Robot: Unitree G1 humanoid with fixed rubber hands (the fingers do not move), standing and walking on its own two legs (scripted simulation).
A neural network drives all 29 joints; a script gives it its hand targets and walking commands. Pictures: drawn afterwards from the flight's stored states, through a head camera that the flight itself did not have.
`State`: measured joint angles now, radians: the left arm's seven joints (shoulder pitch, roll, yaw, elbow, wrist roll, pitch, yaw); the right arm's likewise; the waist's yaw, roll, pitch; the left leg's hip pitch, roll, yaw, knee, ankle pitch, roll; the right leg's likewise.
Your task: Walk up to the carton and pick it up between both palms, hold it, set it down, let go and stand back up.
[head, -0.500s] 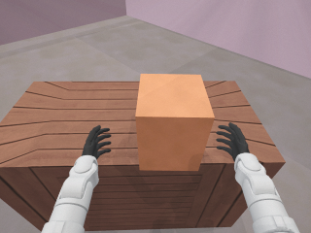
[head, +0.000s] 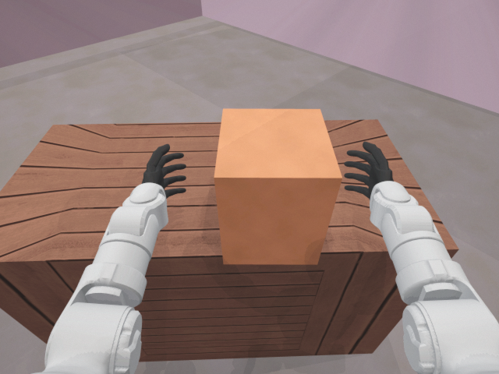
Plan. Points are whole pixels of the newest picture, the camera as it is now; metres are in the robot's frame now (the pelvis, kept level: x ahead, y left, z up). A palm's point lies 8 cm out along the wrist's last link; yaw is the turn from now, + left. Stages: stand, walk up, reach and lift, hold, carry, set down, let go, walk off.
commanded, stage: reach and lift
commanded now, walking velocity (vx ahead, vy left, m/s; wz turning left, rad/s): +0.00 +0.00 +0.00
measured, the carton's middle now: (271, 188) +0.50 -0.02 +0.03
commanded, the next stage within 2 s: none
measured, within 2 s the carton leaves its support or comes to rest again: neither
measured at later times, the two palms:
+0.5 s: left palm (148, 146) +0.43 +0.19 +0.19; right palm (400, 145) +0.43 -0.21 +0.20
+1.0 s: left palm (162, 162) +0.45 +0.18 +0.14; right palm (393, 162) +0.45 -0.22 +0.15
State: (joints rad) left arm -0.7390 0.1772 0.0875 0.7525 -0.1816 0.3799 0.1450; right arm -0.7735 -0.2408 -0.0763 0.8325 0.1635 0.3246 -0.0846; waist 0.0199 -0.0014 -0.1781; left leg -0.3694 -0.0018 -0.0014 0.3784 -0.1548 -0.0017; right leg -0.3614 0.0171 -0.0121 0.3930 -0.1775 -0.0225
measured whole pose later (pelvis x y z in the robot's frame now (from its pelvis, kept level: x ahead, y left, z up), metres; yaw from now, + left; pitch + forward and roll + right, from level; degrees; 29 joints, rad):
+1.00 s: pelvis +0.02 +0.00 +0.01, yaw +0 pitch +11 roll +0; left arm -0.84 0.23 0.06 0.83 -0.20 0.35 0.10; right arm -0.86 -0.33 -0.06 0.92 0.20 0.29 0.00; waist 0.00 0.00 -0.18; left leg -0.27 0.00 -0.01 0.12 -0.05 0.00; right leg -0.24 0.02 -0.01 0.10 -0.05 -0.02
